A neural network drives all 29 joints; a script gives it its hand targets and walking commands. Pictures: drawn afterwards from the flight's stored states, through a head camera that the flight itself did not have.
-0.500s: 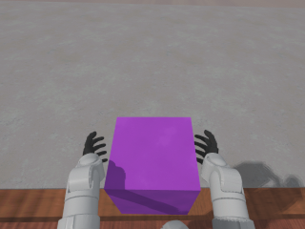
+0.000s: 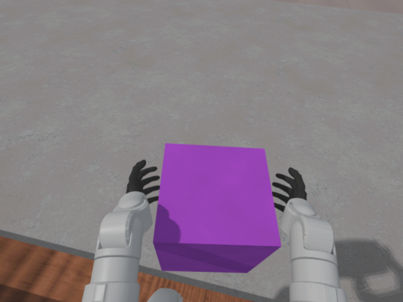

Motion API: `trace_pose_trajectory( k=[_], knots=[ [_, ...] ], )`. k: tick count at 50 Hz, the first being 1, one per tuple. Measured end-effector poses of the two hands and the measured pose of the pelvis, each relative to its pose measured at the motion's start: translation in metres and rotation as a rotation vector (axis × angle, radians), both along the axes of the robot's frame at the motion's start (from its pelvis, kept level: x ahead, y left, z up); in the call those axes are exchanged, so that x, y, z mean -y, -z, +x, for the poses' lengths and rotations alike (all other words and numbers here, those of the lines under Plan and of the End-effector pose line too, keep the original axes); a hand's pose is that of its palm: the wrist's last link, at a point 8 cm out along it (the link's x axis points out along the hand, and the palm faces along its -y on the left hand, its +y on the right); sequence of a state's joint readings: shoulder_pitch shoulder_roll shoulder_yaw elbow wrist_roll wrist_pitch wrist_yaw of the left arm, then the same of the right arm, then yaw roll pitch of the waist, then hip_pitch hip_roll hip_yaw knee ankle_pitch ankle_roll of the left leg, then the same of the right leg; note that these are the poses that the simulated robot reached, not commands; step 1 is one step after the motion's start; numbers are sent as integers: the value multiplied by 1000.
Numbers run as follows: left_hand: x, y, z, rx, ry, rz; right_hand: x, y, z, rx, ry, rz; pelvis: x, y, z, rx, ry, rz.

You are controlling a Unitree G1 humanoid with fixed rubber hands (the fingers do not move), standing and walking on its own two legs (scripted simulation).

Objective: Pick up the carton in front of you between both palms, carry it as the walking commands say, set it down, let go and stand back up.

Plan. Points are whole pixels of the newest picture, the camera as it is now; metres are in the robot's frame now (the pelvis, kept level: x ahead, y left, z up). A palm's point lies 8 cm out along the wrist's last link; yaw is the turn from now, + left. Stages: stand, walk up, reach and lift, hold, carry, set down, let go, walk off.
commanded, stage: carry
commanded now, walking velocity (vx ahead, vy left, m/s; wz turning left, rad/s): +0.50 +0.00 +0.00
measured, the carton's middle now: (209, 213) +0.33 +0.02 -0.01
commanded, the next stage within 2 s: none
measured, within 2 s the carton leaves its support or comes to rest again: neither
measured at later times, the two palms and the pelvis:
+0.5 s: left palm (155, 155) +0.60 +0.23 -0.13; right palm (245, 168) +0.58 -0.08 -0.11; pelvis +0.29 +0.09 -0.17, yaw -1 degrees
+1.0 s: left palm (181, 114) +0.95 +0.20 -0.20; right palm (242, 119) +0.95 -0.08 -0.19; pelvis +0.60 +0.06 -0.30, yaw -1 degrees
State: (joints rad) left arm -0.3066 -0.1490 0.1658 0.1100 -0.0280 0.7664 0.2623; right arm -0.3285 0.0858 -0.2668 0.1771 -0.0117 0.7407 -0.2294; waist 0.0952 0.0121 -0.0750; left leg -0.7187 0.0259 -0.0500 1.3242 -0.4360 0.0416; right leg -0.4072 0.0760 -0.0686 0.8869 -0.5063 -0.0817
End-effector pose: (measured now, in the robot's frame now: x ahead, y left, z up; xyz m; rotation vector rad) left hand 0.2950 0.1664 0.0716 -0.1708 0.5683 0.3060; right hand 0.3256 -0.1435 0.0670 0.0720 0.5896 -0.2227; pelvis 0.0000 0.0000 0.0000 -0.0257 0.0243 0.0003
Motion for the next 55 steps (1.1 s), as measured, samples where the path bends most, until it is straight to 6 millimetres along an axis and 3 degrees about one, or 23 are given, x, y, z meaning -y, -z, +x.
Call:
trace_pose_trajectory(
  k=[4, 8, 14, 17, 21, 24, 28, 32, 35, 38, 42, 45, 48, 52, 55],
  knots=[
    [3, 24, 46, -21, 39, -9, 2, 24, 34, -8, 26, 25, -8, 16, 44, -2, 3, -6],
    [-4, 44, 100, 8, 66, 29, -6, 45, 81, 30, 36, 5, -23, 42, 93, 11, 28, -18],
    [-29, 90, 198, 63, 99, 50, -28, 85, 160, 92, 82, 5, -56, 107, 189, 64, 29, -59],
    [-40, 125, 248, 59, 117, 98, -38, 113, 190, 105, 110, 4, -69, 143, 222, 44, 21, -32],
    [-52, 175, 282, -47, 116, 63, -52, 153, 217, 13, 132, 8, -79, 160, 257, 31, 24, -8],
    [-58, 197, 302, -81, 114, 19, -62, 176, 242, -40, 127, 29, -86, 165, 283, 24, 24, -1],
    [-64, 205, 337, -75, 76, 38, -82, 179, 293, -15, 79, 14, -91, 169, 320, 15, 32, 8],
    [-71, 206, 384, -70, 0, 57, -88, 180, 343, -10, 51, -27, -91, 174, 362, 11, 6, 0],
    [-68, 203, 426, -35, -8, 60, -88, 187, 381, -14, 48, -51, -87, 183, 397, 6, -7, -1],
    [-51, 199, 474, 33, 15, 42, -80, 198, 420, -27, 99, -74, -83, 198, 438, 2, -16, 15],
    [-35, 205, 548, 101, 23, 78, -65, 205, 487, 41, 153, -38, -77, 231, 499, -4, -18, 57],
    [-28, 221, 601, 134, 15, 94, -56, 219, 545, 94, 147, -33, -70, 267, 551, 7, -12, 74],
    [-28, 247, 638, 108, 6, 96, -56, 241, 600, 118, 106, -20, -67, 294, 583, -32, 10, 30],
    [-38, 282, 663, 5, -22, 75, -66, 276, 645, 35, 86, 12, -63, 303, 619, -52, 26, 8],
    [-49, 295, 687, -49, -52, 69, -77, 297, 672, -21, 79, 22, -62, 302, 648, -60, 22, 9]
  ],
)
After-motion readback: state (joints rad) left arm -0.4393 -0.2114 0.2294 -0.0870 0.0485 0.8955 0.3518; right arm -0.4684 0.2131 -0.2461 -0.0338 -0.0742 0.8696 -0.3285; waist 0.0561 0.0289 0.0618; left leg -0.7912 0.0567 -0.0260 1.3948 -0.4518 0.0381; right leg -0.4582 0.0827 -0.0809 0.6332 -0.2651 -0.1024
